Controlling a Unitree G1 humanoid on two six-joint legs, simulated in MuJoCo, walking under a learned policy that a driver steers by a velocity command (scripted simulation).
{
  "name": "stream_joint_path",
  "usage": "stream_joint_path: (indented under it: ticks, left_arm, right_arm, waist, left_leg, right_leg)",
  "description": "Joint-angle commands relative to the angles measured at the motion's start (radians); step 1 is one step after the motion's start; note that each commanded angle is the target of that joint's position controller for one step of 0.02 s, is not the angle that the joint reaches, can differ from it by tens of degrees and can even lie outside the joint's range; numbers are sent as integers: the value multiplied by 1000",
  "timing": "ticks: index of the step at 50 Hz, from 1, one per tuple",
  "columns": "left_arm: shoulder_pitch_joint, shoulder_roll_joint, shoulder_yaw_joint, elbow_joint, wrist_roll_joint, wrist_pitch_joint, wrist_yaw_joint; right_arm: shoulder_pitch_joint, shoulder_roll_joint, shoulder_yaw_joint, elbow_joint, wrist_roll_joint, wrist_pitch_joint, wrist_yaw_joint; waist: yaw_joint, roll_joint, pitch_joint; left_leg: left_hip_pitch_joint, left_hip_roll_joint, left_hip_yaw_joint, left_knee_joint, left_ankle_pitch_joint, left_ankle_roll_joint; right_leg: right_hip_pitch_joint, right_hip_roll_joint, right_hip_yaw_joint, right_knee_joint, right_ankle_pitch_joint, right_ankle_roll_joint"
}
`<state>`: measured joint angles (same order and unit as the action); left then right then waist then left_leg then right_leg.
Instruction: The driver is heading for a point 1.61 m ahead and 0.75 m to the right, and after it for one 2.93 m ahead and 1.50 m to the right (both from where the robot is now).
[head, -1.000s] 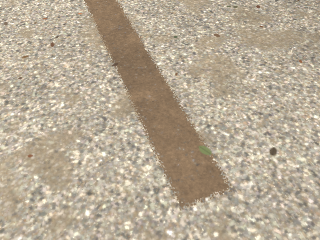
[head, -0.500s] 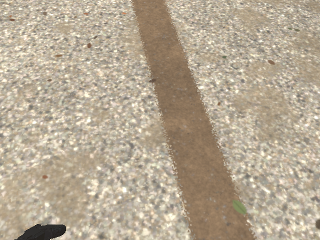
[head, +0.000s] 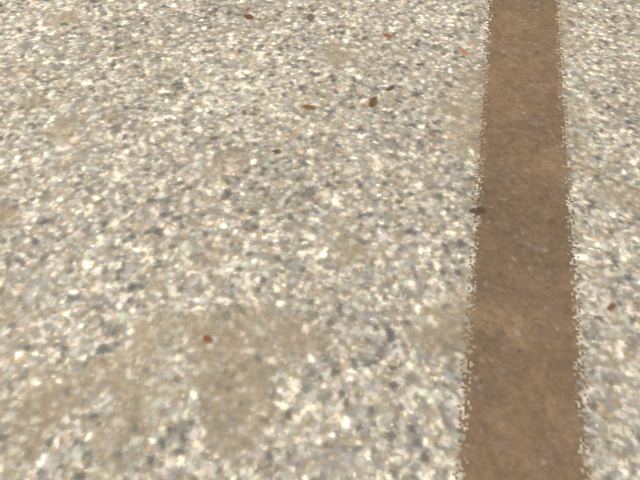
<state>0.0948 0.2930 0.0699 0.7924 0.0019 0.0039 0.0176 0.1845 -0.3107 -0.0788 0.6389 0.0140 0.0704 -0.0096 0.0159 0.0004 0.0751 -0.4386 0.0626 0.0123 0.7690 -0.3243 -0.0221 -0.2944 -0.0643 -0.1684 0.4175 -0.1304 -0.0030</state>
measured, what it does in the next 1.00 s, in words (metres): steps on the spot, turning right: left foot, then right foot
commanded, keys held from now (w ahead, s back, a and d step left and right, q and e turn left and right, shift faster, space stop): e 1.00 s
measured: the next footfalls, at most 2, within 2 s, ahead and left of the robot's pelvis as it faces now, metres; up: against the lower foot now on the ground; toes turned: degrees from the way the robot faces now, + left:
left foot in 0.04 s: +0.07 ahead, +0.12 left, +0.00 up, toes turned +4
right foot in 0.54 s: +0.02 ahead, -0.10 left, +0.00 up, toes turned -13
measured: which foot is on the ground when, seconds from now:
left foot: up 0.00-0.02, down 0.04-0.54, up 0.56-1.00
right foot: down 0.00-0.04, up 0.06-0.52, down 0.54-1.00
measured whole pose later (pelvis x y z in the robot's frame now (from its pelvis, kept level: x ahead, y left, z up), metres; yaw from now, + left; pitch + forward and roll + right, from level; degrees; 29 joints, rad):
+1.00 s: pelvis +0.02 +0.01 +0.00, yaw -25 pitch +2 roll +1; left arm 0.15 0.33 0.08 0.73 -0.02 0.04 0.02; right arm 0.10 -0.30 -0.09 0.78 0.01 -0.02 -0.03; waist 0.03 -0.01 0.05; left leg -0.35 -0.04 -0.10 0.61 -0.32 -0.08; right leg -0.26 0.09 0.20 0.50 -0.26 -0.04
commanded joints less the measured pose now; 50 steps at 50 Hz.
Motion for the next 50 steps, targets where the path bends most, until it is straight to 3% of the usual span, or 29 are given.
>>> stream_joint_path:
  ticks: [1,2,3,4,5,6,8,10,12,15,21,24,26,27,28,29,30,31,32,33,35,39,43,48,50]
  left_arm:
    - [-52,167,39,-49,-25,-1,0]
    - [-6,130,27,-23,-28,3,-6]
    - [29,52,1,-22,0,2,-20]
    - [-3,50,-3,-58,18,-3,-20]
    - [-50,108,14,-53,9,0,-13]
    - [-22,107,18,-31,-8,6,-14]
    - [49,104,24,32,-6,22,-5]
    - [69,108,28,48,-13,25,-4]
    - [40,106,24,32,-19,23,-3]
    - [8,100,17,2,-22,29,-4]
    - [36,85,16,-21,-26,45,-16]
    - [72,81,19,-22,-26,48,-32]
    - [129,98,28,-10,-19,47,-37]
    - [146,182,52,-16,-15,45,-25]
    - [162,287,72,-33,-4,36,-13]
    - [194,263,63,-43,32,11,-23]
    - [140,244,57,-51,27,-10,-26]
    - [79,222,56,-60,5,-19,-18]
    - [41,185,44,-70,-15,-18,-10]
    - [26,169,37,-76,-23,-14,-1]
    - [51,168,35,-80,-15,-7,8]
    - [80,190,42,-82,-17,3,16]
    - [61,209,49,-97,-15,13,14]
    - [24,209,49,-121,-18,26,5]
    - [-8,200,45,-135,-29,34,10]
  right_arm:
    - [87,-81,-31,-42,-9,-8,13]
    - [116,-95,-37,-30,-18,-11,9]
    - [129,-170,-50,-38,-24,-15,-5]
    - [73,-212,-45,-68,-46,-23,-11]
    - [70,-146,-27,-60,-64,-45,-7]
    - [32,-101,-9,-39,-66,-64,-3]
    - [-49,-62,4,-19,-47,-85,-3]
    - [-73,-42,15,-1,-53,-93,-11]
    - [-79,-69,5,9,-47,-88,-22]
    - [-39,-112,-14,34,-34,-67,-34]
    - [-79,-121,-32,48,-28,-50,-38]
    - [-112,-130,-39,55,-14,-44,-41]
    - [-99,-122,-43,79,5,-39,-42]
    - [-62,-87,-38,85,-12,-41,-37]
    - [-141,-36,-18,29,-57,-48,-34]
    - [-211,-59,-25,9,-40,-54,-38]
    - [-202,-87,-36,21,-13,-52,-36]
    - [-176,-98,-42,41,-8,-51,-40]
    - [-163,-110,-48,58,-16,-49,-47]
    - [-147,-112,-50,64,-22,-50,-51]
    - [-121,-91,-48,72,-19,-57,-48]
    - [-141,-72,-39,67,-13,-67,-49]
    - [-153,-78,-36,64,-10,-78,-38]
    - [-119,-97,-38,65,-2,-106,-17]
    - [-63,-99,-41,79,0,-117,-7]
  waist:
    - [-49,-123,-169]
    - [-55,-74,-164]
    - [-25,166,-163]
    - [-20,314,-150]
    - [-63,203,-172]
    - [-30,174,-163]
    - [-1,159,-146]
    - [12,147,-133]
    - [-4,136,-124]
    - [-44,123,-128]
    - [-35,116,-137]
    - [-4,126,-155]
    - [29,104,-158]
    - [7,-77,-159]
    - [13,-322,-132]
    - [76,-203,-212]
    - [43,-130,-175]
    - [10,-90,-140]
    - [-3,-74,-125]
    - [-17,-81,-127]
    - [-18,-91,-152]
    - [2,-111,-139]
    - [14,-148,-113]
    - [9,-171,-136]
    - [-28,-170,-151]
  left_leg:
    - [206,-36,41,-206,92,54]
    - [306,-44,8,-308,159,85]
    - [416,147,-256,-431,384,150]
    - [368,335,-447,-455,483,318]
    - [287,310,-391,-463,432,340]
    - [261,250,-295,-463,389,292]
    - [252,189,-175,-456,389,220]
    - [227,165,-101,-448,468,213]
    - [279,171,-81,-428,492,219]
    - [360,235,-125,-407,531,264]
    - [379,280,-109,-388,607,280]
    - [364,272,-57,-341,597,243]
    - [291,223,21,-243,447,150]
    - [128,135,119,-52,213,51]
    - [-186,-43,138,205,-324,-51]
    - [-220,-73,-33,379,-411,-51]
    - [-249,-50,-72,431,-328,-39]
    - [-268,-35,-81,415,-228,-33]
    - [-269,-24,-89,388,-165,-37]
    - [-231,-28,-91,378,-111,-45]
    - [-194,-50,-84,360,-45,-58]
    - [-179,-62,-94,170,-2,-78]
    - [-89,-77,-103,21,4,-84]
    - [35,-106,-106,-134,-27,-62]
    - [133,-110,-96,-304,68,-41]
  right_leg:
    - [64,-236,149,-64,39,-151]
    - [-2,-195,117,11,-28,-95]
    - [-151,-85,13,244,-226,6]
    - [-308,22,43,420,-500,62]
    - [-265,-11,153,549,-492,60]
    - [-235,-20,183,573,-433,53]
    - [-198,-20,204,576,-318,68]
    - [-138,1,219,571,-261,86]
    - [-150,3,200,496,-252,93]
    - [-184,1,172,465,-326,98]
    - [-143,3,124,400,-349,70]
    - [-52,25,83,258,-263,32]
    - [88,52,85,33,-42,-25]
    - [224,-62,285,-47,244,-91]
    - [342,-303,630,-37,665,-271]
    - [315,-351,683,-68,590,-387]
    - [301,-296,595,-78,489,-350]
    - [282,-235,525,-73,402,-286]
    - [267,-206,495,-73,371,-247]
    - [238,-180,470,-78,377,-233]
    - [239,-153,452,-80,387,-232]
    - [254,-129,477,-80,279,-223]
    - [172,-110,532,-80,132,-222]
    - [157,-100,634,-18,238,-216]
    - [155,-71,661,30,263,-182]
